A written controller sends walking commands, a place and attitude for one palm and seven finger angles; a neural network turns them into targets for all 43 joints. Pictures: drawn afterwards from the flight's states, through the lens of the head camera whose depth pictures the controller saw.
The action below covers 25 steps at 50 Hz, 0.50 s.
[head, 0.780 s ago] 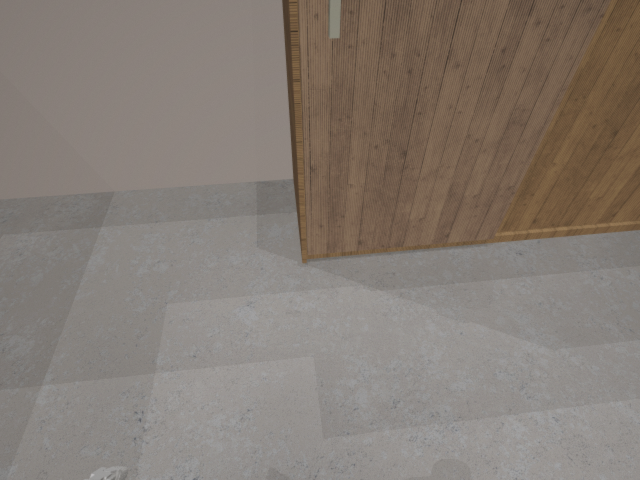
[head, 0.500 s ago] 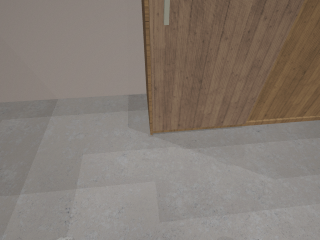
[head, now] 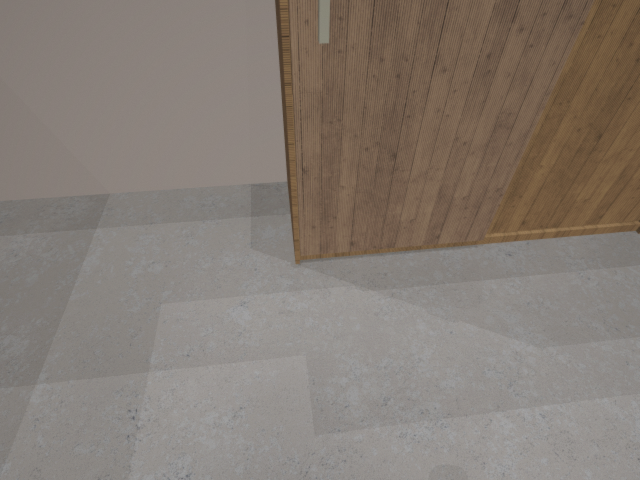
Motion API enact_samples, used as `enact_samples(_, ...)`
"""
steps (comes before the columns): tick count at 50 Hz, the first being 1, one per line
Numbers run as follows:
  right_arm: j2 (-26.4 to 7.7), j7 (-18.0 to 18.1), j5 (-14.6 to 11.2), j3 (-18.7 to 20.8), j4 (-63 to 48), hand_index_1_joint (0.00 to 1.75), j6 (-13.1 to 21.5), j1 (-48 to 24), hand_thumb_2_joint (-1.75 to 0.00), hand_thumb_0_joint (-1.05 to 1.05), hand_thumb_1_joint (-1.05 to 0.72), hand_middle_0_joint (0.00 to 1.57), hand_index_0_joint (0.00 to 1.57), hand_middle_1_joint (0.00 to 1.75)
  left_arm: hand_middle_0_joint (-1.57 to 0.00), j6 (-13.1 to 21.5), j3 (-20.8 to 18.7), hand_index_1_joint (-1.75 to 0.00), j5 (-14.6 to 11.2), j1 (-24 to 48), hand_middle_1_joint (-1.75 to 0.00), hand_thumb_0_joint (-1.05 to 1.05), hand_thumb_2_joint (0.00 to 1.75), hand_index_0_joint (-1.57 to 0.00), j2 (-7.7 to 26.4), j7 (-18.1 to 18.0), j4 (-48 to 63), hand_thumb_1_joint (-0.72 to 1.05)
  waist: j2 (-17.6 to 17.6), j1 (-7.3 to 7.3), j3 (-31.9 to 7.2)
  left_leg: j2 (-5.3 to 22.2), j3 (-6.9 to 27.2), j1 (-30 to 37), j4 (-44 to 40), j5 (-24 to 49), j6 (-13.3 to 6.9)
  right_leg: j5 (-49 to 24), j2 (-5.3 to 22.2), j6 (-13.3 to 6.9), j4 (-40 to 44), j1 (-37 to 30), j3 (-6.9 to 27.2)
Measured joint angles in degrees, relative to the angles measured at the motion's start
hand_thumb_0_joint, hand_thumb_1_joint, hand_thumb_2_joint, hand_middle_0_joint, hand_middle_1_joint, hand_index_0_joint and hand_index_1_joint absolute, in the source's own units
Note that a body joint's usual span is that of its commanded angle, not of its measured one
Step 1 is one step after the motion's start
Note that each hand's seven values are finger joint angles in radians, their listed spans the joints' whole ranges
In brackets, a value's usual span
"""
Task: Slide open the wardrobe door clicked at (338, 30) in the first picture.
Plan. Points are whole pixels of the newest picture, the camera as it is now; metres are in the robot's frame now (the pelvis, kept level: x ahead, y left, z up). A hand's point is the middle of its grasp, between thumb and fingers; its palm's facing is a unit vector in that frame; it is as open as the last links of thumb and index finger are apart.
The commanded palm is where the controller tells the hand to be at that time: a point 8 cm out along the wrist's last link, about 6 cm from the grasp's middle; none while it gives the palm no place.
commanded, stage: stand and wait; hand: left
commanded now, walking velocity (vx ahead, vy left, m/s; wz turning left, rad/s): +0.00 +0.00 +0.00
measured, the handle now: out of the picture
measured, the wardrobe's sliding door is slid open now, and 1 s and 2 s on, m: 0.00 0.00 0.00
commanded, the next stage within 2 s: look at it before walking up in 0.04 s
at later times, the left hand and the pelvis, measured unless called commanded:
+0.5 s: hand out of the picture +0.07 +0.25 -0.15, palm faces -0.03 -0.94 -0.33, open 7.3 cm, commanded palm none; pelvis +0.00 +0.00 +0.00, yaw +0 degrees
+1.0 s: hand out of the picture +0.07 +0.23 -0.17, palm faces -0.08 -0.95 -0.32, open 7.3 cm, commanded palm none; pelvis +0.00 +0.00 -0.01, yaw -5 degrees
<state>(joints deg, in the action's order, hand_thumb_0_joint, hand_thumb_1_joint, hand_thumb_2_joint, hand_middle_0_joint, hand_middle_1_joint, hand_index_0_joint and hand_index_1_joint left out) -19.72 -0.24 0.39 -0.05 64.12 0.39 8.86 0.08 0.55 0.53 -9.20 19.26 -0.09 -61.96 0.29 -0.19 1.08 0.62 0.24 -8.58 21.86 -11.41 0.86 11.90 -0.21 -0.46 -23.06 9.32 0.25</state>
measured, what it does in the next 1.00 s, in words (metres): stands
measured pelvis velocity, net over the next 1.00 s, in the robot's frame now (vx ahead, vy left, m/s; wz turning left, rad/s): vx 0.00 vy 0.00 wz -0.09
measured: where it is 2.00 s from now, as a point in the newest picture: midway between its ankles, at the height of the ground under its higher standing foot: outside the picture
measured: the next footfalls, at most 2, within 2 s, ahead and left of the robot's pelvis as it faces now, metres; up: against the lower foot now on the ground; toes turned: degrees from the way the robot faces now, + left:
left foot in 1.66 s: +0.23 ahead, +0.07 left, +0.00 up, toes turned -24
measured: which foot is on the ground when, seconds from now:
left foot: down 0.00-1.00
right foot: down 0.00-1.00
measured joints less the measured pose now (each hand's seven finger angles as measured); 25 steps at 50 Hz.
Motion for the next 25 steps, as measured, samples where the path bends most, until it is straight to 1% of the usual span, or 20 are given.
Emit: enact_samples(25,0.35,-0.04,-0.09,-0.07,-0.34,0.30,0.38,-1.35,-0.89,0.00,-0.91,0.20,0.20,0.30,-0.20,0.18,0.10,-0.30,0.15,0.51,-0.30,0.00,0.90,-0.21,-0.24,0.04,0.04,0.91,-0.29,0.20,-0.18,-0.18,-0.17,0.35,-1.00,0.52,-0.22,-0.62,0.18,0.27,1.10,-0.36,0.18)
